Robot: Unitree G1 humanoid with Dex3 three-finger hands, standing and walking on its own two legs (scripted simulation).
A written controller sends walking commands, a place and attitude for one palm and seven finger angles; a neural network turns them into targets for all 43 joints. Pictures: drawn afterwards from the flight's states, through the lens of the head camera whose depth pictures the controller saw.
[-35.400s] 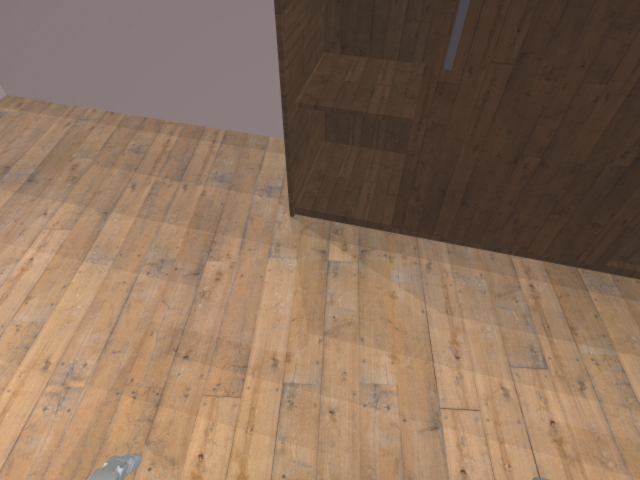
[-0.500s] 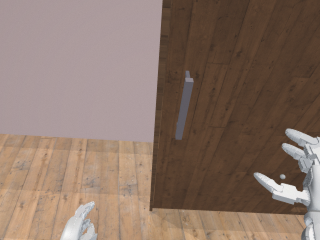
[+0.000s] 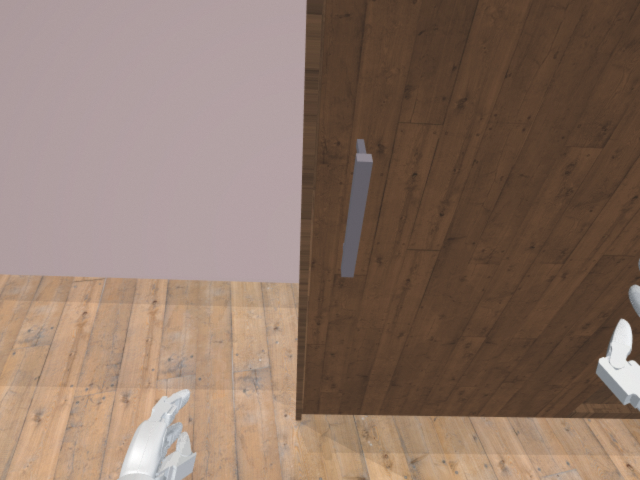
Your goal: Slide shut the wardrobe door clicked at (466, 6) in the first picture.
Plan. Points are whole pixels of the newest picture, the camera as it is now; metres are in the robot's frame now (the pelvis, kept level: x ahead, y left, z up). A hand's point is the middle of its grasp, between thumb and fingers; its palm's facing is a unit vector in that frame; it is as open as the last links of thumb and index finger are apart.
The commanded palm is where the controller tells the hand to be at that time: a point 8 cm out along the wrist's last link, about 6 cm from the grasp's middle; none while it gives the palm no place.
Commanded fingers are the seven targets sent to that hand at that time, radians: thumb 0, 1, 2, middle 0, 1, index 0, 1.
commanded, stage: draw the hand back to the body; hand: right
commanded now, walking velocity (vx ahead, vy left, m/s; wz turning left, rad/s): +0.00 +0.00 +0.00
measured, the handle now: (353, 213) +0.48 -0.06 +0.10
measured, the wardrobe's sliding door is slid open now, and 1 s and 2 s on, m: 0.00 0.00 0.00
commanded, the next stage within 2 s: step back with the hand held close in 0.14 s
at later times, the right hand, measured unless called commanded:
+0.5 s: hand (591, 356) +0.20 -0.26 +0.15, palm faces +0.38 +0.80 -0.47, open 7.5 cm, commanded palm +0.13 -0.31 +0.17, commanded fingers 0.00 -0.90 -0.90 0.20 0.30 0.20 0.30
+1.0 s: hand out of the picture +0.13 -0.28 +0.15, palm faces +0.47 +0.77 -0.43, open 7.5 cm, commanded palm +0.06 -0.32 +0.17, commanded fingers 0.00 -0.90 -0.90 0.20 0.30 0.20 0.30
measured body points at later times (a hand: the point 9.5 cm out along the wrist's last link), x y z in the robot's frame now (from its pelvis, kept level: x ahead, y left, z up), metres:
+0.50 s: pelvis -0.01 -0.01 +0.00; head +0.00 +0.00 +0.45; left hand +0.17 +0.23 -0.08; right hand +0.17 -0.30 +0.18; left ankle +0.03 +0.11 -0.74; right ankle -0.01 -0.10 -0.74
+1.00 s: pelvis -0.08 -0.02 -0.03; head -0.07 -0.04 +0.42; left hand +0.09 +0.22 -0.10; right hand +0.10 -0.32 +0.17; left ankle +0.03 +0.11 -0.74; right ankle -0.01 -0.10 -0.74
